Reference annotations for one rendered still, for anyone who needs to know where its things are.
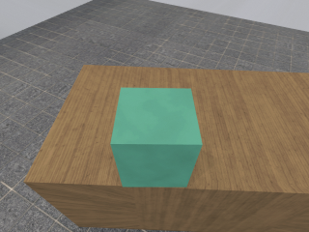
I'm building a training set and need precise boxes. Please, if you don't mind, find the carton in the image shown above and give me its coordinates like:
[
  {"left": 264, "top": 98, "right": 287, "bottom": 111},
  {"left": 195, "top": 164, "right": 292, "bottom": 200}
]
[{"left": 110, "top": 87, "right": 203, "bottom": 188}]

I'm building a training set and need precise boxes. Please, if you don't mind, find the pedestal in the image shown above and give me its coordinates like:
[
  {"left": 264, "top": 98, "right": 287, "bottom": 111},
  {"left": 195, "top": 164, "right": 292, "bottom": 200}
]
[{"left": 23, "top": 65, "right": 309, "bottom": 232}]

